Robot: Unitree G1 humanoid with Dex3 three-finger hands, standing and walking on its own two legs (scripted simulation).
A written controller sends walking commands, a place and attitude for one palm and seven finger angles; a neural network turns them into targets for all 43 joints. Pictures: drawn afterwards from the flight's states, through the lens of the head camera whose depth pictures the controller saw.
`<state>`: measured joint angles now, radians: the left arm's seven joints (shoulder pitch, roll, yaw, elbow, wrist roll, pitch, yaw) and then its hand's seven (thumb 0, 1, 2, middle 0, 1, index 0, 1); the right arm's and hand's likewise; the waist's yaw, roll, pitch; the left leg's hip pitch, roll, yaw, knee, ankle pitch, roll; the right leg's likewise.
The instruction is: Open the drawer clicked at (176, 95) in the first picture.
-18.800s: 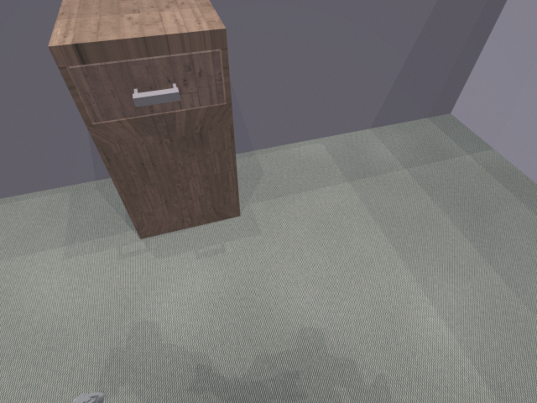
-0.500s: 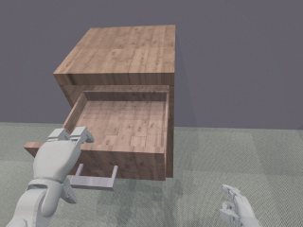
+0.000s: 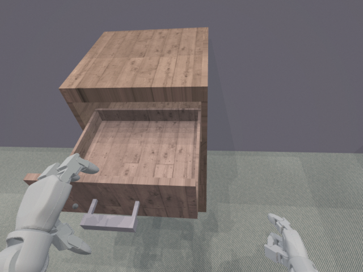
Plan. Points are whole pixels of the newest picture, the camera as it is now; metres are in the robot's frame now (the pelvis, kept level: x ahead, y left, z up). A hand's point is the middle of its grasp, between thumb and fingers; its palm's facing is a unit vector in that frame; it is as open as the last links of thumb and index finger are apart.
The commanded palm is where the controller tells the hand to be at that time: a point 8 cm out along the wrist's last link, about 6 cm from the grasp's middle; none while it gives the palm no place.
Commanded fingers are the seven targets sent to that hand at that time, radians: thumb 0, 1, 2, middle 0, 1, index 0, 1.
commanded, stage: draw the hand back to the body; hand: left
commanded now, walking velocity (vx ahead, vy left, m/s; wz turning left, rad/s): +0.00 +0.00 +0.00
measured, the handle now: (112, 213) +0.25 +0.23 -0.05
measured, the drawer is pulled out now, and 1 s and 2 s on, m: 0.30 0.30 0.30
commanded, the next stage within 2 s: step back with the hand held close in 0.94 s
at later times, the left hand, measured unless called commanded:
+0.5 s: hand (72, 191) +0.20 +0.22 +0.15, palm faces +0.36 -0.84 -0.41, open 10.8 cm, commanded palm +0.15 +0.27 +0.17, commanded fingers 0.00 0.51 0.74 -0.23 -0.55 -0.23 -0.55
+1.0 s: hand (63, 196) +0.19 +0.23 +0.16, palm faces +0.41 -0.82 -0.40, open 7.5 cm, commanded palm +0.13 +0.27 +0.18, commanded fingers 0.00 0.90 0.90 -0.20 -0.30 -0.20 -0.30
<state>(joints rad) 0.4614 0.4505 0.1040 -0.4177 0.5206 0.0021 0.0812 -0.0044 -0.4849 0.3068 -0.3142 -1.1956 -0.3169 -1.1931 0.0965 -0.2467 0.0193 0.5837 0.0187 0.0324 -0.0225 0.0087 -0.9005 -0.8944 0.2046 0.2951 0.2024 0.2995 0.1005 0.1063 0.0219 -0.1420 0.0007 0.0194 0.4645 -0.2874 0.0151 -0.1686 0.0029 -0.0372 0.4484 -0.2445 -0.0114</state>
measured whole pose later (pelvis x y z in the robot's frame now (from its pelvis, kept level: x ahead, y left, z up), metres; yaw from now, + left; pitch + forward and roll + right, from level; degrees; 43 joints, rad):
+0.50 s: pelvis +0.02 -0.01 +0.00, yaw +0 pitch -2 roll +0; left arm 0.56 0.32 0.26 -0.49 -0.05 -0.13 0.11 0.00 0.18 0.60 -0.26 -0.76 -0.26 -0.76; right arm 0.19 -0.22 0.01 0.64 0.01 -0.14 -0.08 0.01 -0.90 -0.89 0.21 0.30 0.20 0.30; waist 0.04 0.07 0.02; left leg -0.10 0.01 0.01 0.44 -0.30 0.00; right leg -0.13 0.01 -0.05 0.43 -0.26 -0.02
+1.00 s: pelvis +0.01 -0.01 +0.00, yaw +1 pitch -3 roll +0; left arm 0.55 0.31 0.28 -0.46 -0.05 -0.12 0.12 0.01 0.86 0.89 -0.21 -0.32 -0.21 -0.32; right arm 0.17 -0.21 0.02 0.63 0.02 -0.14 -0.08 0.01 -0.90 -0.89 0.21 0.30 0.20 0.30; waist 0.06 0.07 0.01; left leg -0.10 0.01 0.00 0.44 -0.29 0.00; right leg -0.12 0.01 -0.06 0.43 -0.26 -0.02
